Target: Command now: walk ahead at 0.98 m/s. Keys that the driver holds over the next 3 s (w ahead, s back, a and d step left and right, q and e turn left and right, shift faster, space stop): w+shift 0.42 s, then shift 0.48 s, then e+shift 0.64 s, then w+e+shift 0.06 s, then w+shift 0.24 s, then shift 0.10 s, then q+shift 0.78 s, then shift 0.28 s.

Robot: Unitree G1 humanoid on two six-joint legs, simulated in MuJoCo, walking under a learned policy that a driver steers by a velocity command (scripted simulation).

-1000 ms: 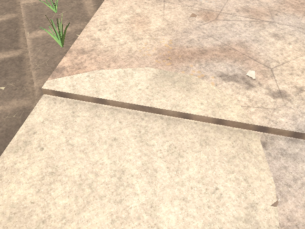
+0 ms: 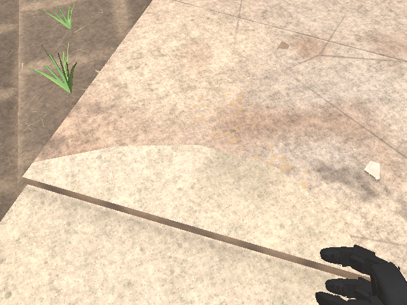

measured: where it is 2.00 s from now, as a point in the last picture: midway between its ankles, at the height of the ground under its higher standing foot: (254, 199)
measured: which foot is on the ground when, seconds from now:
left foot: up 0.00-0.06, down 0.08-0.48, up 0.50-0.86, down 0.88-1.00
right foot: down 0.00-0.08, up 0.10-0.46, down 0.48-0.90, up 0.92-1.00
